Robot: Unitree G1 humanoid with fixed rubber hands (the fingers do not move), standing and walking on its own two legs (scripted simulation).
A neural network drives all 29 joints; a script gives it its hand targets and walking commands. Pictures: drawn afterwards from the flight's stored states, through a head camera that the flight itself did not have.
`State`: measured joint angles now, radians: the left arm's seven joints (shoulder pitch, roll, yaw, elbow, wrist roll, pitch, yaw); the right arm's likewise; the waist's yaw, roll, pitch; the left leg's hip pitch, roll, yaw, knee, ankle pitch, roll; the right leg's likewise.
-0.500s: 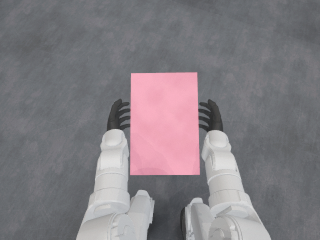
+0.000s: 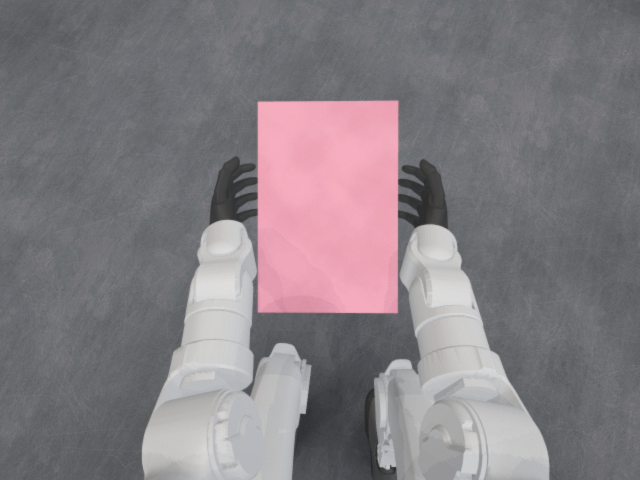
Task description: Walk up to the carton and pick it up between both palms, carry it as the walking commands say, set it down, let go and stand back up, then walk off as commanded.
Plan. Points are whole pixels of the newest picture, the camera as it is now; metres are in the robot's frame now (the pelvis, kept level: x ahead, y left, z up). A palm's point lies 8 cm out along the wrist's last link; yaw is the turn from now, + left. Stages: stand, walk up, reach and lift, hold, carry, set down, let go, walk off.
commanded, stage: set down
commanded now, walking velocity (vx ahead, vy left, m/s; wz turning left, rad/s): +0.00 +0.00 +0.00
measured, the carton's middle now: (327, 212) +0.47 +0.05 -0.14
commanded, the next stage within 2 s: none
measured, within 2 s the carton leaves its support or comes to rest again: neither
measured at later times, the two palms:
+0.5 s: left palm (242, 222) +0.45 +0.18 -0.16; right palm (411, 226) +0.46 -0.07 -0.15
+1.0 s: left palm (250, 224) +0.48 +0.19 -0.25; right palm (397, 228) +0.49 -0.07 -0.23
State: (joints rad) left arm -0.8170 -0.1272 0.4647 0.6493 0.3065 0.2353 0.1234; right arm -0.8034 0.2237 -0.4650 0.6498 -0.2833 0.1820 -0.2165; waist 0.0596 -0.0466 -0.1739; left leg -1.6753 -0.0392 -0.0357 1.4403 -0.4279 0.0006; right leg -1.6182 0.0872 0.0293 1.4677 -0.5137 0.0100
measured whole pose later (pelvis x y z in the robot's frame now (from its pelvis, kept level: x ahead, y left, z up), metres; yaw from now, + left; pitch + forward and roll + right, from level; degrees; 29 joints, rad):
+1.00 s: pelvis -0.02 +0.00 -0.13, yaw -2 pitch +44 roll -3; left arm -1.18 0.07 0.42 0.77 0.25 0.29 0.09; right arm -1.17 0.13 -0.49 0.69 -0.22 0.22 -0.24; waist 0.05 -0.07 0.02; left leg -2.15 -0.03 -0.03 1.88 -0.49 0.00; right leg -2.08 0.12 0.01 1.90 -0.58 0.03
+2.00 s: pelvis -0.02 +0.00 -0.22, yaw -4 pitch +36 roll -2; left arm -1.46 0.29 0.26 0.99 0.04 0.24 0.01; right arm -1.44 -0.07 -0.33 0.92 -0.02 0.19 -0.23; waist 0.08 -0.07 0.39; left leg -2.25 0.00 -0.01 2.20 -0.58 0.01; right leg -2.20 0.17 0.00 2.23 -0.66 0.05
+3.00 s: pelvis -0.02 +0.00 -0.22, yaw -4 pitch +34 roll -2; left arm -1.50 0.30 0.36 1.02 0.15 0.20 -0.10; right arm -1.48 -0.10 -0.37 0.98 -0.05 0.15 -0.14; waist 0.09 -0.08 0.46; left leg -2.22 0.00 -0.02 2.24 -0.62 0.01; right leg -2.17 0.18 -0.01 2.26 -0.69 0.04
